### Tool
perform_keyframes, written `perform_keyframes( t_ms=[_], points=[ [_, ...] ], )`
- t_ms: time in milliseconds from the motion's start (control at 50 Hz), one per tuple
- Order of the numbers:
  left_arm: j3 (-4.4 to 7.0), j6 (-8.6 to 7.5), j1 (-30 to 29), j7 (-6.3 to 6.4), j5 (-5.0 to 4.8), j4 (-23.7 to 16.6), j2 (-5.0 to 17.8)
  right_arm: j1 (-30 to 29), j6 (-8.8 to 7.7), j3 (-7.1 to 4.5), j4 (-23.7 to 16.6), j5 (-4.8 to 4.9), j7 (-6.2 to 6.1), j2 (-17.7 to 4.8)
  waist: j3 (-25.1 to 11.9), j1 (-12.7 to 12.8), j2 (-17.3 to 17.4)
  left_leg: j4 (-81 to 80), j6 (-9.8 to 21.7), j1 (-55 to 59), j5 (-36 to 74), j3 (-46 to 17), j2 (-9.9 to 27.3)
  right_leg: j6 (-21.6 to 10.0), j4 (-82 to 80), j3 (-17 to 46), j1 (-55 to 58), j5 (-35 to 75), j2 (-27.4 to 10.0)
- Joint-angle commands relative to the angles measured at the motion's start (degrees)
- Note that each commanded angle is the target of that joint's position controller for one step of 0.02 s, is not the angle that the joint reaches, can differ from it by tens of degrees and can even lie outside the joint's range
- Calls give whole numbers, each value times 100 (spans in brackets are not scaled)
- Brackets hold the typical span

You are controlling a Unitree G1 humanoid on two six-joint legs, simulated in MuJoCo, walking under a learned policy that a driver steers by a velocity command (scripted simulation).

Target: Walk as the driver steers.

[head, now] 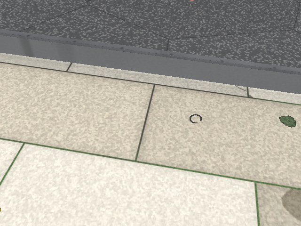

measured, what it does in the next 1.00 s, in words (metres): walks ahead: right foot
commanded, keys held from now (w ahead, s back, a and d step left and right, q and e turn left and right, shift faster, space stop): w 1.00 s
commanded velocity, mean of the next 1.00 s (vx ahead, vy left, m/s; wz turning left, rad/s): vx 0.45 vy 0.00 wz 0.00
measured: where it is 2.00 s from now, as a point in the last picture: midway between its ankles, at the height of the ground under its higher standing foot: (154, 117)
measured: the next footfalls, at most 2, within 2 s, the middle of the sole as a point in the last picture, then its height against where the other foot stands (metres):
right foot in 0.60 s outside the picture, level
left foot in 1.16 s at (127, 170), level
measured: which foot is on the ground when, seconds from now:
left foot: down 0.00-0.62, up 0.64-1.00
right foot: down 0.00-0.08, up 0.10-0.58, down 0.60-1.00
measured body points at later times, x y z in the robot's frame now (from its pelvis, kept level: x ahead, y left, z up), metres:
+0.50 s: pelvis +0.22 +0.03 +0.00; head +0.24 +0.04 +0.45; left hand +0.42 +0.26 -0.11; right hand +0.15 -0.21 -0.14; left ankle +0.07 +0.13 -0.73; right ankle +0.42 -0.11 -0.69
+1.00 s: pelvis +0.51 +0.00 +0.01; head +0.52 +0.00 +0.46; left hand +0.49 +0.26 -0.13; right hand +0.69 -0.25 -0.10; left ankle +0.71 +0.18 -0.67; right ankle +0.44 -0.09 -0.73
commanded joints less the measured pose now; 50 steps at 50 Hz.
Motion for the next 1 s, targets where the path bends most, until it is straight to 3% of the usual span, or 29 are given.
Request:
perform_keyframes(
  t_ms=[20, 40, 60, 80, 100, 120, 140, 160, 180, 220, 260, 320, 380, 480, 520, 560, 580, 600, 620, 640, 660, 680, 700, 720, 760, 800, 880, 940, 1000],
  points=[
    [158, -49, 9, -56, -35, -232, 871, -650, -251, -23, -434, 15, 135, -218, 913, -94, -430, -863, -3, -237, 388, 229, -3, -951, -1048, 1154, -697, 98, -1356],
    [168, -23, -108, -68, -61, -272, 925, -189, -245, -54, -267, 21, 157, -243, 726, -331, -433, -1128, -30, 748, 866, 467, -251, -881, -771, 929, -1257, 252, -1199],
    [152, -29, -153, -72, -39, -313, 938, 417, -227, -159, -39, 17, 145, -419, 445, -593, -378, -1190, -13, 1664, 1026, 633, -542, -799, -263, 757, -1637, 983, -1014],
    [107, -60, -321, -78, -26, -359, 879, 1187, -220, -287, 155, 30, 120, -664, 73, -1016, -147, -1370, 140, 2556, 1046, 351, -419, -588, 845, 397, -1990, 1914, -770],
    [-1, -122, -543, -82, 32, -634, 536, 2009, -246, -455, 242, -40, 58, -1387, -314, -1251, 1338, -2417, 802, 3459, 442, -2134, 1088, -81, 3314, -242, -3164, 1424, -81],
    [-86, -268, -527, -74, -44, -794, 156, 2262, -348, -352, 307, -140, 141, -1404, -946, -1096, 1930, -3603, 1469, 3884, 19, -4736, 2030, -33, 4734, 671, -3936, -929, 498],
    [-5, -362, -652, -103, -232, -826, 431, 1668, -447, -214, 202, -128, 148, -1096, -405, -796, 1272, -3573, 1367, 3550, -519, -4431, 2114, -217, 5393, 1075, -4543, -709, 107],
    [15, -406, -893, -136, -253, -907, 559, 1123, -492, -106, 30, -96, 172, -773, 54, -649, 900, -3522, 1113, 2984, -373, -3588, 1898, -415, 5378, 964, -4695, -130, -204],
    [61, -406, -945, -117, -188, -854, 597, 692, -503, -24, -94, -136, 207, -618, 300, -463, 464, -3576, 911, 2450, 156, -2833, 1644, -498, 5059, 864, -4489, 476, -467],
    [144, -300, -822, -106, -64, -786, 613, 523, -482, 58, -122, -199, 204, -435, 357, -218, 574, -3733, 613, 1787, 1282, -1729, 1160, -512, 4371, 805, -3763, 1086, -716],
    [159, -213, -876, -135, -36, -807, 524, 833, -456, 69, -27, -197, 123, -512, 357, -181, 598, -3813, 636, 1784, 2321, -1234, 1005, -395, 4025, 632, -3699, 1313, -695],
    [150, -182, -1637, -165, 11, -1123, 446, 1175, -423, 67, 46, -180, -5, -670, 482, -285, 412, -3893, 732, 2052, 3042, -984, 1037, -173, 3186, 555, -4241, 1823, -682],
    [78, -209, -2394, -242, 6, -1390, 328, 1267, -386, 76, -10, -191, -56, -690, 593, -432, 430, -4015, 668, 2005, 2971, -695, 924, -103, 1974, 426, -4079, 2507, -541],
    [-11, -275, -3257, -431, -50, -1681, 335, 1727, -331, 17, 93, -102, -65, -734, 850, -647, 484, -3927, 669, 2516, 2844, -513, 1110, -235, 933, 241, -3892, 2667, -309],
    [-6, -324, -3330, -513, -63, -1771, 422, 1732, -286, -28, 100, -86, -83, -791, 802, -554, 547, -3658, 619, 2933, 3333, -495, 1271, -396, 701, 233, -3799, 2320, -241],
    [100, -357, -2837, -531, -65, -1694, 683, 1569, -250, -88, 42, -104, -94, -960, 362, -191, 790, -2988, 499, 3178, 5024, -426, 1309, -594, 632, 65, -2904, 1931, 49],
    [215, -358, -2083, -510, -62, -1488, 893, 1432, -211, -97, 12, -116, -86, -988, -108, 236, 871, -2107, 398, 3086, 5944, -268, 1168, -747, 618, -93, -1907, 1861, 276],
    [350, -336, -989, -464, -66, -1166, 1163, 1335, -191, -44, -58, -146, -78, -882, -762, 718, 823, -783, 211, 2311, 5734, -100, 890, -956, 756, 99, -278, 1971, 158],
    [487, -321, -72, -414, 101, -969, 1752, 1912, -247, 127, -190, -184, -16, -309, -1818, 597, -296, 1549, -99, 128, 3448, 42, 176, -1750, 724, 2396, 2152, 1344, -1383],
    [399, -295, 130, -425, 85, -875, 1573, 2087, -418, 237, -109, -69, 56, -36, -2651, 486, -1229, 3061, -209, -973, -647, -697, -627, -2266, -604, 4915, 2898, 383, -2263],
    [262, -319, -356, -429, 33, -912, 1183, 1461, -561, 75, -284, 91, 90, -611, -1837, 497, -935, 3559, -43, -1625, -592, -1134, -247, -1899, -827, 4442, 2293, 71, -2012],
    [179, -340, -933, -407, 32, -1045, 924, 886, -618, 40, -495, 168, 74, -789, -1050, 365, -613, 3480, 54, -1790, -168, -911, 69, -1655, -899, 3469, 1346, 468, -1819],
    [104, -379, -1385, -426, 76, -1099, 732, 644, -617, 20, -552, 108, 22, -760, -555, 130, -64, 3054, 62, -1551, 347, -802, 369, -1511, -1090, 2752, 332, 1084, -1609],
    [48, -426, -1611, -441, 137, -1103, 550, 663, -543, -43, -528, 7, -24, -732, -355, -101, -28, 2639, 72, -1159, 644, -815, 581, -1376, -1227, 2256, -339, 1474, -1379],
    [23, -441, -1592, -472, 149, -1010, 503, 991, -371, -38, -467, -40, -46, -457, -202, -338, -175, 2262, 58, -739, 829, -797, 711, -1376, -1538, 1798, -927, 1580, -1181],
    [54, -454, -1398, -418, 134, -916, 702, 819, -273, -46, -557, -56, -79, -415, 56, -387, -161, 1841, -51, -932, 1055, -703, 773, -1434, -1779, 1492, -1206, 1724, -1136],
    [86, -399, -950, -251, 122, -807, 894, -105, -272, -87, -897, -161, -67, -502, 307, -194, -89, 456, -290, -1650, 2320, -629, 765, -1343, -1918, 1152, -905, 1992, -1057],
    [84, -368, -673, -197, 66, -743, 935, -704, -322, -42, -1065, -131, -1, -392, 377, -5, -157, -658, -325, -1382, 3084, -403, 528, -1159, -1901, 771, -794, 2104, -874],
    [104, -331, -347, -186, 28, -605, 988, -1214, -338, 9, -1225, -78, 77, -375, 491, 173, -169, -1232, -323, -1326, 3140, -305, 383, -1122, -1791, 702, -374, 2051, -984]
  ],
)
Over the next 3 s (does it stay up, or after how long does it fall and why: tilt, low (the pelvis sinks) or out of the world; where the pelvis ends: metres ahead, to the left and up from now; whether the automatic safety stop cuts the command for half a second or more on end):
stays up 1.54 -0.33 0.12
